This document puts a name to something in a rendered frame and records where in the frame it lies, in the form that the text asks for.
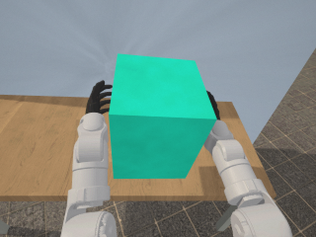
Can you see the left robot upper arm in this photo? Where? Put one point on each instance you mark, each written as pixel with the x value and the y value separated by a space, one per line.
pixel 90 224

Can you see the carton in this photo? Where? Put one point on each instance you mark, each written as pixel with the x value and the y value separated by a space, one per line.
pixel 160 117

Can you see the right robot upper arm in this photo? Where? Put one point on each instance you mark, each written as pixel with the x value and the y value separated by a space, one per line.
pixel 261 220

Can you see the table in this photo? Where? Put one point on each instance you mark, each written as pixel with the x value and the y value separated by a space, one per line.
pixel 37 138

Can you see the right robot forearm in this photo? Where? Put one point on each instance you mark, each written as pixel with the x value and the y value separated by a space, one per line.
pixel 242 188

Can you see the robot right hand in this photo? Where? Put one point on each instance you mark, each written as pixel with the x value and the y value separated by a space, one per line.
pixel 214 105

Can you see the robot left hand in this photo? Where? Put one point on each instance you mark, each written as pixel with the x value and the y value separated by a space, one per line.
pixel 94 103

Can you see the left robot forearm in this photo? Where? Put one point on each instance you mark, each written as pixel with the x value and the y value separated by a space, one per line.
pixel 90 166

